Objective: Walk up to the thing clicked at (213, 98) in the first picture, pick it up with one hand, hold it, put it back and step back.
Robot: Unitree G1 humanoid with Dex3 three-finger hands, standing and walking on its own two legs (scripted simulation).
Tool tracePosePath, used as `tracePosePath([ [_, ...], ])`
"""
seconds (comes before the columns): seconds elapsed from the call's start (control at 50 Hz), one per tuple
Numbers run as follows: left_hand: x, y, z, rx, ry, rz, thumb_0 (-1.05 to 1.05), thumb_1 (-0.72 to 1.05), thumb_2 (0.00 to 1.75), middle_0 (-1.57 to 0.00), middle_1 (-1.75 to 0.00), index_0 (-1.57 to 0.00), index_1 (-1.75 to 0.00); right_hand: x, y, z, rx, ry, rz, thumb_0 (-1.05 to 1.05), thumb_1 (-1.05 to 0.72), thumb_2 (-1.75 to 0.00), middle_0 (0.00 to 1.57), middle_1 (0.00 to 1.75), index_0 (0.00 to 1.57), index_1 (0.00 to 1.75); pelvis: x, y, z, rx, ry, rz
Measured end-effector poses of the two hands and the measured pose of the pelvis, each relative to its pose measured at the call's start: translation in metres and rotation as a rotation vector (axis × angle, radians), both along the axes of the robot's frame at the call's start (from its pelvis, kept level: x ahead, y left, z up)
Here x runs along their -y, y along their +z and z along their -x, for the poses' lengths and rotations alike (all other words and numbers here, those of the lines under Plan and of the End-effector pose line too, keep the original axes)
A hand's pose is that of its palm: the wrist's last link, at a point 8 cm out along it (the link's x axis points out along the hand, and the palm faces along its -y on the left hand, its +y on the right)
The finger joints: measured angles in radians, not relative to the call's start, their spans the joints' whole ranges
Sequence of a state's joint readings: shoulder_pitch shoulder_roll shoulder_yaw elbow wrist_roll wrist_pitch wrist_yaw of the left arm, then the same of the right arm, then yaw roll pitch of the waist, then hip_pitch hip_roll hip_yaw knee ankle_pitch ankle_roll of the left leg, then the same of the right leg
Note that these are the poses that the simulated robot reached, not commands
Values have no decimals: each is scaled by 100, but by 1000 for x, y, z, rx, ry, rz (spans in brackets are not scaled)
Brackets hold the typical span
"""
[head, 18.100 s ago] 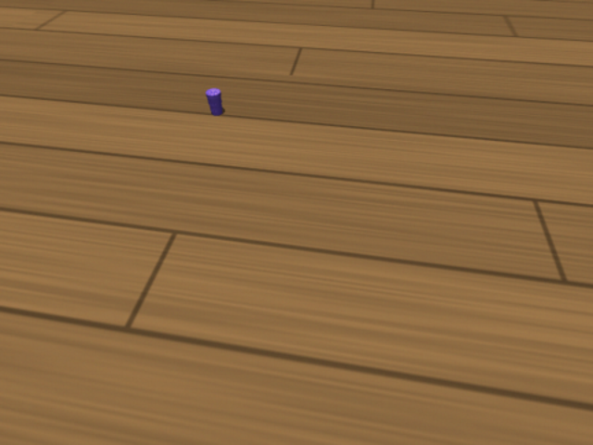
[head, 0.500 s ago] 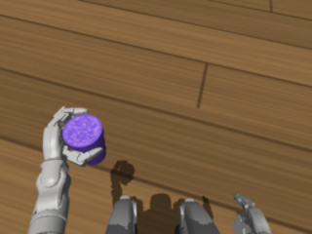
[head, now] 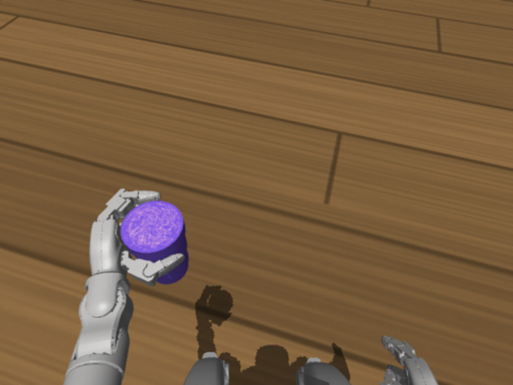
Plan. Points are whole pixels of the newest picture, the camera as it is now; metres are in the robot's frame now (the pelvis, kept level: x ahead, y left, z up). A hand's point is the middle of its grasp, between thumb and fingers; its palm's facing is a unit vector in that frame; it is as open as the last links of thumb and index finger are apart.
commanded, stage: lift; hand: left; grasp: from the side
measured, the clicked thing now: (161, 248) +0.34 +0.17 -0.02
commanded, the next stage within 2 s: hold in 0.38 s
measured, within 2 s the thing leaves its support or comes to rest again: neither
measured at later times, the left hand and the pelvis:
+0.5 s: hand (154, 231) +0.34 +0.17 +0.04, palm faces +0.15 -0.99 -0.02, open 11.7 cm; pelvis +0.01 -0.01 +0.02, yaw +0 degrees
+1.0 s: hand (152, 227) +0.34 +0.16 +0.06, palm faces +0.15 -0.99 -0.02, open 11.7 cm; pelvis +0.01 -0.01 +0.03, yaw +0 degrees
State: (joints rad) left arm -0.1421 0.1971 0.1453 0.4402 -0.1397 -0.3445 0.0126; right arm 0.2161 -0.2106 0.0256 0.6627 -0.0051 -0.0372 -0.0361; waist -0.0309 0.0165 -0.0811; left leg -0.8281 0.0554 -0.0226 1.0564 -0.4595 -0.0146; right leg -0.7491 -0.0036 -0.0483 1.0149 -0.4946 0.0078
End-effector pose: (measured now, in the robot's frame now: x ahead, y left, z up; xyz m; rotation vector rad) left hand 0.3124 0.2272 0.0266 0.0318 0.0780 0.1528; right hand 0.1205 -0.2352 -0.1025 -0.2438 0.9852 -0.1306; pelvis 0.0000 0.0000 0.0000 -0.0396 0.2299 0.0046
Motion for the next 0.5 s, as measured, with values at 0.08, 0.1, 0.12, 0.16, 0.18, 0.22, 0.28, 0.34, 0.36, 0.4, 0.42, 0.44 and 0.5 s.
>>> tracePosePath([
  [0.08,3,6,-1,1,1,3,-10,-57,103,-69,-98,-63,-101,2,6,-3,8,-2,1,1,-93,-90,20,30,21,30,1,5,-2,16,0,-3],
  [0.1,3,7,-1,2,1,5,-10,-57,103,-69,-98,-63,-101,2,7,-3,9,-3,1,1,-93,-90,20,30,21,30,1,6,-2,19,0,-4],
  [0.12,4,8,-1,1,1,9,-10,-57,103,-69,-99,-63,-102,3,9,-4,10,-3,1,1,-93,-90,20,30,21,30,2,8,-2,22,0,-5],
  [0.16,5,9,0,0,1,13,-10,-57,103,-69,-99,-63,-102,4,11,-5,11,-2,3,1,-93,-90,20,30,21,30,2,9,-3,27,0,-6],
  [0.18,5,9,0,-1,1,12,-10,-57,103,-69,-99,-62,-102,5,12,-5,11,-2,4,1,-93,-90,20,30,21,30,2,10,-4,30,0,-7],
  [0.22,6,10,1,-3,-1,11,-10,-57,103,-69,-99,-62,-102,6,14,-6,10,0,5,1,-93,-91,20,30,21,30,3,12,-4,35,0,-8],
  [0.28,7,11,2,-5,-2,11,-10,-57,103,-68,-99,-62,-102,8,16,-6,9,1,6,1,-93,-91,20,30,21,30,4,14,-5,41,0,-10],
  [0.34,8,13,3,-6,-2,14,-10,-57,103,-68,-99,-62,-102,9,18,-6,7,2,7,1,-93,-91,20,30,21,30,5,16,-6,47,1,-10],
  [0.36,8,14,3,-5,-2,12,-10,-57,103,-68,-99,-62,-103,10,18,-7,6,1,7,1,-93,-91,20,30,20,30,5,17,-7,49,1,-11],
  [0.4,9,15,3,-2,-1,14,-10,-57,103,-68,-100,-62,-103,11,20,-7,6,1,7,1,-93,-91,20,30,20,30,6,18,-7,53,1,-12],
  [0.42,9,16,3,0,0,16,-10,-57,103,-68,-100,-62,-103,11,20,-7,6,0,7,1,-93,-91,20,30,20,30,6,18,-8,55,1,-12],
  [0.44,10,17,3,1,2,16,-10,-57,103,-68,-100,-62,-103,11,21,-7,5,0,7,1,-93,-91,20,30,20,30,6,19,-8,57,1,-13],
  [0.5,11,20,2,6,2,14,-10,-57,103,-68,-100,-62,-103,11,22,-7,6,-2,6,1,-93,-91,20,30,20,30,6,21,-9,63,1,-13],
])
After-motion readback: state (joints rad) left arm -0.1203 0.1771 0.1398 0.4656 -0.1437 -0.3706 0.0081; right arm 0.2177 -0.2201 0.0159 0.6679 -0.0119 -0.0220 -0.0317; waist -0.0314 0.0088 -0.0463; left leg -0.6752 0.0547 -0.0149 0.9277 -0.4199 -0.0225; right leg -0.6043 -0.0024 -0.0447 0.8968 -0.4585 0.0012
